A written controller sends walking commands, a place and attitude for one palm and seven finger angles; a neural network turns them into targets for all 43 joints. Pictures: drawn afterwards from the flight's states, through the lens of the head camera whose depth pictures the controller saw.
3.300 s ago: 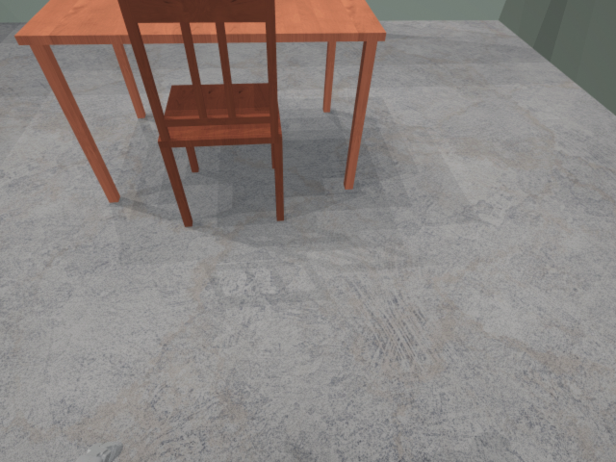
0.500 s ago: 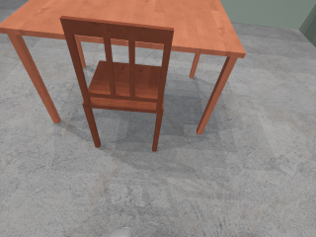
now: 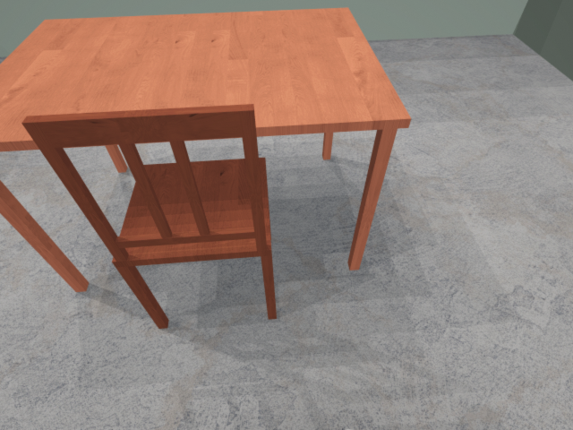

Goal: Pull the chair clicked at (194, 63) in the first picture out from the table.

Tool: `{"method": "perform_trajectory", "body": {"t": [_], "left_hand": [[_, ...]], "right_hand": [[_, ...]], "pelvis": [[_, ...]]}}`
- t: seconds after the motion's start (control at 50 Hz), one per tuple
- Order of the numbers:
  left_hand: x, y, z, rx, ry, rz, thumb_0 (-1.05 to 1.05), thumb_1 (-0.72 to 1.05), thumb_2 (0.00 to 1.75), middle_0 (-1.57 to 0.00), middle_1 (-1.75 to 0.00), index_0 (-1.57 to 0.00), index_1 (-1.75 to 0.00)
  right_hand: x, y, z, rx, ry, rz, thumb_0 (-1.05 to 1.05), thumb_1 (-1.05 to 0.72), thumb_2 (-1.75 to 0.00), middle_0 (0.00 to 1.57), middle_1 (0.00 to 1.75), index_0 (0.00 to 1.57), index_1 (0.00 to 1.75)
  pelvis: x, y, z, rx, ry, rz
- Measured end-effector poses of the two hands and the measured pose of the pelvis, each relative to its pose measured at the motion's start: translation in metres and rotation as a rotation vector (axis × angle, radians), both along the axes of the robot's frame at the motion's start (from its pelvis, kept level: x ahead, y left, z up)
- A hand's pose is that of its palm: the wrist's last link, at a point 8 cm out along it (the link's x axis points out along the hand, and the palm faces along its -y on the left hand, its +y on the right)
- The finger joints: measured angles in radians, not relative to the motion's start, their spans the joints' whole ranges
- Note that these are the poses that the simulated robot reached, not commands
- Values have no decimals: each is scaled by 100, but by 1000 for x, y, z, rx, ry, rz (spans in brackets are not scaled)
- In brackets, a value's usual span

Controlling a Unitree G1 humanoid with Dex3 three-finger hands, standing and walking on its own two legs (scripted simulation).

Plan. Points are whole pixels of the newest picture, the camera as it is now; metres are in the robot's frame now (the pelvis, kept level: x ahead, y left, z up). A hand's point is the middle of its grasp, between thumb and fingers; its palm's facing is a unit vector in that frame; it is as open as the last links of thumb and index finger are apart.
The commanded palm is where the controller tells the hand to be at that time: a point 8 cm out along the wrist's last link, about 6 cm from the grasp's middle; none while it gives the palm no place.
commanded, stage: take the last steps up to it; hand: left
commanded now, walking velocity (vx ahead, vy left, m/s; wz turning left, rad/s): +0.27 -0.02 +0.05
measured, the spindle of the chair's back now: (149, 194) +0.62 +0.31 -0.09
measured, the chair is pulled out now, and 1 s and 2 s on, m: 0.00 0.00 0.00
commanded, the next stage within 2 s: come to a stop and stand still in 0.34 s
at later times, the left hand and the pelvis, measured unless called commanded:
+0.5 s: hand out of the picture +0.08 +0.13 -0.18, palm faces +0.16 -0.98 -0.14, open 7.4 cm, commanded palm none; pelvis +0.16 -0.02 +0.00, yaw +3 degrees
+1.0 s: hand out of the picture +0.15 +0.15 -0.17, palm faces +0.07 -0.96 -0.29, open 7.4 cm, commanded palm none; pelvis +0.13 -0.06 -0.01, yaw +1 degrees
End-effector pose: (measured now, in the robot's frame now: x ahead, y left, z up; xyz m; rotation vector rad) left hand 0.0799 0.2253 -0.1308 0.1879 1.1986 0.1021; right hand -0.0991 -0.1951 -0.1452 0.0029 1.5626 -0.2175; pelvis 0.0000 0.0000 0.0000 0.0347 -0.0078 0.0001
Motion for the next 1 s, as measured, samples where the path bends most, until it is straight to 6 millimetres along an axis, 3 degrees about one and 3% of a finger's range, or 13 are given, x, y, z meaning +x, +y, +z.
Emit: {"method": "perform_trajectory", "body": {"t": [0.06,0.12,0.2,0.3,0.44,0.54,0.64,0.7,0.78,0.86,0.94,1.0], "left_hand": [[34,-19,-4,7,-44,-10,0,91,90,-20,-30,-20,-29],[46,-34,-3,-4,-70,20,0,91,90,-20,-30,-20,-29],[44,-33,3,24,-54,110,-2,95,90,-21,-30,-20,-30],[25,-38,1,23,71,128,-2,94,90,-20,-30,-20,-29],[-2,-50,-12,-49,233,196,0,92,90,-20,-30,-20,-29],[-5,-47,-30,-91,329,242,0,91,90,-20,-30,-20,-29],[19,-37,-30,-80,334,216,0,91,90,-20,-30,-20,-29],[39,-26,-27,-58,295,193,0,91,90,-20,-30,-20,-29],[61,-12,-24,-14,226,168,0,90,90,-20,-30,-20,-29],[73,-7,-18,31,161,150,0,91,90,-20,-30,-20,-29],[73,-17,-11,70,113,128,0,91,90,-20,-30,-20,-29],[62,-35,-6,87,101,120,0,91,90,-20,-30,-20,-29]], "right_hand": [[9,-13,-10,22,53,-6,1,-90,-90,20,30,20,30],[38,-30,-11,27,63,27,1,-90,-90,20,30,20,30],[110,-56,-5,-10,-35,81,1,-91,-90,20,30,20,30],[210,-75,1,-58,-208,133,1,-91,-90,19,30,20,30],[325,-59,10,-65,-356,236,1,-91,-90,19,30,19,30],[380,-30,8,-83,-419,298,1,-91,-90,19,30,19,30],[387,-9,13,-78,-413,278,0,-91,-90,19,30,20,30],[382,-9,14,-81,-405,239,-1,-92,-90,20,30,20,30],[369,-27,16,-101,-390,226,-2,-93,-90,20,30,20,30],[343,-53,13,-115,-361,205,-1,-92,-90,20,30,20,30],[311,-81,2,-103,-328,173,0,-91,-90,20,30,20,30],[283,-98,-10,-75,-281,144,0,-91,-90,20,30,20,30]], "pelvis": [[24,-17,-10,-1,0,2],[42,-29,-9,-18,-7,19],[68,-39,0,-27,-2,32],[97,-42,5,-39,7,42],[137,-30,1,-57,3,50],[168,-13,-11,-64,-14,48],[175,-5,-5,-35,-31,22],[168,-5,-2,-39,-30,22],[155,-12,-2,-44,-22,18],[144,-25,-3,-41,-17,16],[134,-43,-6,-26,-16,19],[129,-58,-8,-13,-25,24]]}}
